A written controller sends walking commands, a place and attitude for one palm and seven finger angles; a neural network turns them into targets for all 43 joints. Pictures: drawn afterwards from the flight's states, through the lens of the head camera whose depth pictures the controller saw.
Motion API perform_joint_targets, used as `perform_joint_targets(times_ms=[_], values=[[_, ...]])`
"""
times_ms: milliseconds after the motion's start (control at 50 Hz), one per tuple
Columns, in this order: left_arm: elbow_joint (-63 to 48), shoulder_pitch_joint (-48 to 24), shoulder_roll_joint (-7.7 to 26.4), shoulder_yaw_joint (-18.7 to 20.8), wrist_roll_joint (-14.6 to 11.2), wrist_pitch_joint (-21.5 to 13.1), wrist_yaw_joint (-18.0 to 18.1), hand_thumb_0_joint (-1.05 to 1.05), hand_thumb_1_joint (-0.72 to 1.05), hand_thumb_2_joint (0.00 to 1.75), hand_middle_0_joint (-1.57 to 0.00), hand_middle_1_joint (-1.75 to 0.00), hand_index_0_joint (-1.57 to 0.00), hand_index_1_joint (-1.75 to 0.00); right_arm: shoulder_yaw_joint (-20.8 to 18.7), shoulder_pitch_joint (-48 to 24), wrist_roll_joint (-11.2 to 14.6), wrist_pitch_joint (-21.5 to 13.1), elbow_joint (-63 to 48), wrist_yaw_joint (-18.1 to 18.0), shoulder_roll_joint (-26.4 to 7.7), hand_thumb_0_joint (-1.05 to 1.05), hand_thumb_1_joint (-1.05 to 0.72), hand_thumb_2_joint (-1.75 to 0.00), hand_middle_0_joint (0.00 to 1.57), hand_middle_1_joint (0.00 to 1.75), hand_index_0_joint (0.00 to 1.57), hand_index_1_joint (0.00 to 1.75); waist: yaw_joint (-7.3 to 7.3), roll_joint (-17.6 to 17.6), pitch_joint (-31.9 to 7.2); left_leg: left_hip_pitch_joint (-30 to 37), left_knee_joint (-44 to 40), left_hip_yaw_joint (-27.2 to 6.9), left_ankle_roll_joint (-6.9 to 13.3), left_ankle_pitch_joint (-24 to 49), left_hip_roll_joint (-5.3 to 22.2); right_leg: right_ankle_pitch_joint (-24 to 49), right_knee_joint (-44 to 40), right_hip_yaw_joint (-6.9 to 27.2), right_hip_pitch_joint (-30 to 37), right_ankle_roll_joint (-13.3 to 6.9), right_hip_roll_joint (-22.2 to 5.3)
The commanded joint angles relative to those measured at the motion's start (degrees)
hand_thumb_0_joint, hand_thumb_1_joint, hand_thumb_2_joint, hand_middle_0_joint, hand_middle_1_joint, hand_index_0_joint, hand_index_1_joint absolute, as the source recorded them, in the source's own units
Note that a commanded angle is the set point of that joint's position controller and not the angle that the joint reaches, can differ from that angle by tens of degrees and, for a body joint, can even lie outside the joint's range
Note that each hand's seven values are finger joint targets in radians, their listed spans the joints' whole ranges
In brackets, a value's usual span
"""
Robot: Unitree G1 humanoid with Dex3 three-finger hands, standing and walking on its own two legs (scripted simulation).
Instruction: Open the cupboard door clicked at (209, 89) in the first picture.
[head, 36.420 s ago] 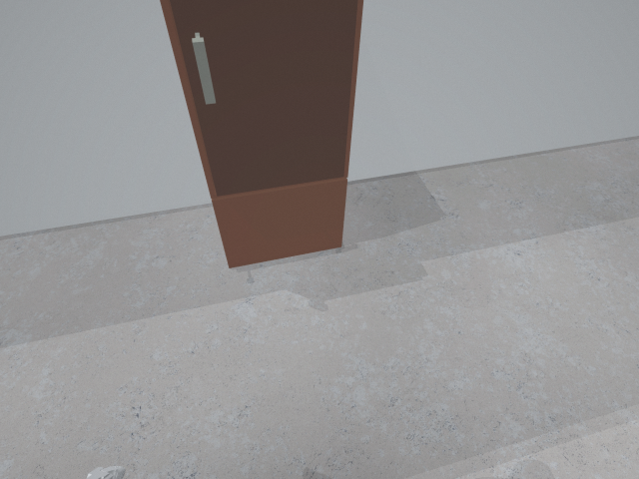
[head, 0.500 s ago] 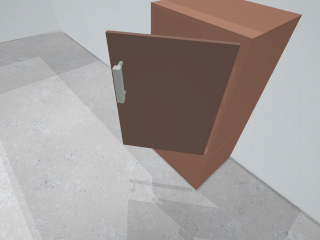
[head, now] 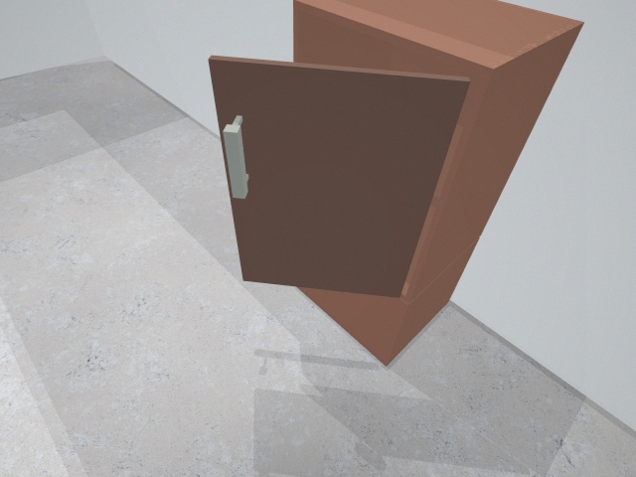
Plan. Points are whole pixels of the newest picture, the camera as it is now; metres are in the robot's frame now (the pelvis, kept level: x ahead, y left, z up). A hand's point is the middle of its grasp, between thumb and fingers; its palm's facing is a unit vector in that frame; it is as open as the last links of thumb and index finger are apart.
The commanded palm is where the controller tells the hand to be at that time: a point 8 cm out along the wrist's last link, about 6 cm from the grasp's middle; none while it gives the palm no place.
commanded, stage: look again from close up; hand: left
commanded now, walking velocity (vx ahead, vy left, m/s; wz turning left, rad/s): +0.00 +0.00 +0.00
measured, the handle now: (239, 157) +0.65 +0.18 +0.06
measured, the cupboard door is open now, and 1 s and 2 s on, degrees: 40 40 40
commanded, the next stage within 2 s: shuffle to correct the standing spot in 0.42 s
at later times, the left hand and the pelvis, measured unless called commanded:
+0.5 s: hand out of the picture +0.00 +0.17 -0.18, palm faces +0.01 -0.99 -0.16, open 7.4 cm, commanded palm none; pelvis +0.01 +0.01 +0.00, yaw -1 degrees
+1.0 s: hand out of the picture +0.04 +0.18 -0.18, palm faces +0.00 -0.99 -0.15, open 7.4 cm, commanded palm none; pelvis +0.09 +0.02 -0.01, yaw -4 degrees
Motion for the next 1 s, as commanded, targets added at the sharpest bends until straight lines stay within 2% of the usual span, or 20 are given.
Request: perform_joint_targets(times_ms=[0, 60, 120, 240, 480, 520, 560, 620, 660, 700, 740, 800, 820, 860, 880, 900, 920, 940, 960, 980], values=[[-2.27, 1.99, 6.05, 1.21, 0.07, -0.96, 0.90, 0.00, 0.90, 0.90, -0.20, -0.30, -0.20, -0.30, -1.36, -1.32, 0.38, -1.39, -3.30, -0.29, -7.24, 0.00, -0.90, -0.90, 0.20, 0.30, 0.20, 0.30, 0.90, 1.60, 4.15, -7.30, -11.16, -9.84, -0.24, -17.23, 7.21, -12.71, -6.16, 6.41, 1.00, -2.16, -4.61], [-2.00, 2.74, 5.05, 1.05, 0.14, -0.94, 1.09, 0.00, 0.90, 0.90, -0.20, -0.30, -0.20, -0.30, -1.32, -0.72, 0.51, -1.19, -2.83, -0.33, -6.03, 0.00, -0.90, -0.90, 0.20, 0.30, 0.20, 0.30, 0.77, 0.21, 4.79, -6.57, -10.77, -9.45, -0.37, -16.39, 7.10, -12.76, -6.72, 6.57, 0.15, -2.03, -4.65], [-1.51, 3.62, 3.48, 0.83, 0.11, -0.97, 1.22, 0.00, 0.90, 0.90, -0.20, -0.30, -0.20, -0.30, -1.28, -0.50, 0.53, -1.17, -2.52, -0.41, -4.95, 0.00, -0.90, -0.90, 0.20, 0.30, 0.20, 0.30, 0.70, 1.57, 4.17, -6.01, -10.79, -9.33, -0.50, -15.83, 7.05, -11.35, -6.31, 6.48, 0.16, -1.84, -4.50], [-1.06, 5.01, 1.12, 0.40, 0.14, -1.17, 1.54, 0.00, 0.90, 0.90, -0.20, -0.30, -0.20, -0.30, -1.12, -0.42, 0.80, -1.21, -2.42, -0.53, -2.89, 0.00, -0.90, -0.90, 0.20, 0.30, 0.20, 0.30, 0.52, 0.96, 4.21, -4.43, -10.63, -8.79, -0.78, -12.86, 7.24, -7.50, -6.12, 6.01, -0.01, -1.54, -4.36], [-0.33, 7.06, -1.06, 0.09, 0.23, -1.35, 1.90, 0.00, 0.90, 0.90, -0.20, -0.30, -0.20, -0.30, -1.07, -0.90, 1.10, -1.45, -2.08, -0.69, -1.17, 0.00, -0.90, -0.90, 0.20, 0.30, 0.20, 0.30, 0.69, 0.80, 3.67, -1.90, -10.65, -8.18, -0.76, -8.83, 7.33, -2.54, -5.57, 5.44, 0.81, -1.20, -4.32], [0.15, 7.48, -1.27, 0.02, 0.17, -1.50, 1.81, 0.00, 0.90, 0.90, -0.20, -0.30, -0.20, -0.30, -0.88, -0.53, 1.02, -1.45, -1.68, -0.72, -1.13, 0.00, -0.90, -0.90, 0.20, 0.30, 0.20, 0.30, 0.68, 0.93, 3.12, -1.68, -11.03, -8.08, -0.81, -11.24, 7.19, -4.65, -6.33, 5.57, 1.43, -1.14, -4.31], [0.36, 8.29, -1.54, 0.21, 0.43, -1.18, 1.66, 0.00, 0.90, 0.90, -0.20, -0.30, -0.20, -0.30, -0.96, 0.27, 0.78, -1.15, -1.46, -0.64, -0.94, 0.00, -0.90, -0.90, 0.20, 0.30, 0.20, 0.30, 0.75, 0.98, 3.66, -2.10, -11.03, -8.28, -0.55, -17.23, 7.04, -10.44, -5.68, 5.47, 0.62, -1.42, -3.79], [0.14, 9.32, -1.67, 0.86, 0.65, -0.78, 1.22, 0.00, 0.90, 0.90, -0.20, -0.30, -0.20, -0.30, -1.10, 0.47, 0.49, -0.75, -1.97, -0.62, -0.98, 0.00, -0.90, -0.90, 0.20, 0.30, 0.20, 0.30, 1.24, 0.78, 6.87, -5.60, -10.81, -8.38, 0.13, -24.52, 6.81, -18.35, -5.42, 6.64, -1.18, -2.03, -3.41], [-0.01, 10.30, -1.54, 1.21, 0.60, -0.85, 0.97, 0.00, 0.90, 0.90, -0.20, -0.30, -0.20, -0.30, -1.08, 0.72, 0.52, -0.90, -2.33, -0.65, -0.49, 0.00, -0.90, -0.90, 0.20, 0.30, 0.20, 0.30, 1.55, -0.32, 8.03, -6.14, -8.82, -7.85, 0.49, -23.33, 6.35, -18.97, -5.69, 7.97, -1.74, -2.84, -3.77], [-0.18, 10.55, -1.77, 1.46, 0.37, -1.12, 0.82, 0.00, 0.90, 0.90, -0.20, -0.30, -0.20, -0.30, -0.87, 1.41, 0.52, -1.37, -2.50, -0.73, 0.01, 0.00, -0.90, -0.90, 0.20, 0.30, 0.20, 0.30, 1.26, -0.80, 7.16, -4.81, -6.68, -6.95, 0.55, -20.31, 5.90, -18.04, -5.26, 9.16, -1.79, -3.75, -4.45], [-0.47, 10.72, -1.79, 1.67, 0.33, -1.28, 0.72, 0.00, 0.90, 0.90, -0.20, -0.30, -0.20, -0.30, -0.80, 2.20, 0.55, -1.75, -2.57, -0.75, 0.24, 0.00, -0.90, -0.90, 0.20, 0.30, 0.20, 0.30, 1.15, -0.93, 6.92, -4.16, -5.89, -6.68, 0.65, -20.27, 5.97, -18.63, -4.81, 9.46, -2.44, -4.17, -4.61], [-1.10, 10.08, -2.21, 1.78, 0.42, -1.11, 0.55, 0.00, 0.90, 0.90, -0.20, -0.30, -0.20, -0.30, -1.03, 3.54, 0.60, -1.86, -2.60, -0.84, -0.34, 0.00, -0.90, -0.90, 0.20, 0.30, 0.20, 0.30, 0.65, 1.31, 9.49, -4.13, -8.11, -8.97, 1.55, -23.89, 7.46, -18.93, -1.70, 7.69, -5.34, -4.06, -3.00], [-1.27, 9.94, -2.93, 1.78, 0.45, -1.18, 0.47, 0.00, 0.90, 0.90, -0.20, -0.30, -0.20, -0.30, -1.20, 4.44, 0.63, -2.03, -2.46, -0.94, -0.68, 0.00, -0.90, -0.90, 0.20, 0.30, 0.20, 0.30, 0.48, 3.18, 9.74, -3.22, -9.95, -10.65, 2.32, -24.50, 8.85, -16.56, 0.88, 5.88, -6.09, -3.81, -2.06], [-1.88, 9.24, -3.91, 1.57, 0.55, -1.48, 0.24, 0.00, 0.90, 0.90, -0.20, -0.30, -0.20, -0.30, -1.59, 6.32, 0.75, -2.47, -1.91, -1.14, -1.90, 0.00, -0.90, -0.90, 0.20, 0.30, 0.20, 0.30, 0.26, 6.68, 9.38, 0.29, -13.87, -16.27, 5.12, -25.26, 13.39, -11.31, 8.13, 1.36, -8.59, -2.89, 0.03], [-2.20, 8.45, -4.71, 1.43, 0.59, -1.69, 0.18, 0.00, 0.90, 0.90, -0.20, -0.30, -0.20, -0.30, -1.69, 7.08, 0.69, -2.83, -1.64, -1.30, -2.18, 0.00, -0.90, -0.90, 0.20, 0.30, 0.20, 0.30, 0.03, 7.11, 8.58, 4.05, -14.24, -18.16, 6.65, -21.17, 15.52, -10.32, 10.72, -0.42, -11.18, -2.45, 0.13], [-2.63, 7.08, -4.97, 1.33, 0.54, -1.84, 0.12, 0.00, 0.90, 0.90, -0.20, -0.30, -0.20, -0.30, -1.64, 7.82, 0.68, -3.04, -1.48, -1.36, -1.90, 0.00, -0.90, -0.90, 0.20, 0.30, 0.20, 0.30, -0.20, 6.24, 8.72, 5.60, -14.04, -18.62, 8.03, -16.63, 16.98, -11.75, 11.61, -1.28, -12.37, -2.09, -0.43], [-2.91, 6.43, -5.54, 1.27, 0.49, -2.00, 0.14, 0.00, 0.90, 0.90, -0.20, -0.30, -0.20, -0.30, -1.43, 7.82, 0.59, -3.18, -1.31, -1.49, -1.39, 0.00, -0.90, -0.90, 0.20, 0.30, 0.20, 0.30, -0.08, 5.19, 8.58, 6.77, -12.67, -17.05, 8.41, -8.65, 17.02, -12.25, 10.66, -1.50, -12.22, -1.86, -0.94], [-2.39, 7.13, -6.07, 1.06, 0.33, -2.06, 0.34, 0.00, 0.90, 0.90, -0.20, -0.30, -0.20, -0.30, -1.04, 7.20, 0.62, -3.15, -1.24, -1.72, -0.75, 0.00, -0.90, -0.90, 0.20, 0.30, 0.20, 0.30, 0.64, 4.43, 8.17, 5.79, -10.00, -13.76, 7.63, 1.12, 15.96, -10.26, 7.28, -1.57, -8.68, -1.69, -1.20], [-1.30, 9.31, -6.19, 1.08, 0.18, -2.27, 0.57, 0.00, 0.90, 0.90, -0.20, -0.30, -0.20, -0.30, -0.62, 6.06, 0.77, -3.22, -1.25, -2.05, 0.19, 0.00, -0.90, -0.90, 0.20, 0.30, 0.20, 0.30, 1.81, 3.02, 6.18, 4.52, -5.28, -9.49, 5.79, 12.80, 13.22, -3.03, 1.93, -0.61, -2.58, -2.01, -1.37], [0.04, 11.95, -5.60, 1.22, -0.02, -2.50, 1.05, 0.00, 0.90, 0.90, -0.20, -0.30, -0.20, -0.30, -0.19, 5.45, 0.98, -3.44, -1.34, -2.32, 1.30, 0.00, -0.90, -0.90, 0.20, 0.30, 0.20, 0.30, 2.29, 0.93, 3.68, 1.43, -0.41, -4.31, 2.93, 19.17, 9.61, 9.60, 0.93, 2.88, 5.01, -2.97, -3.52]])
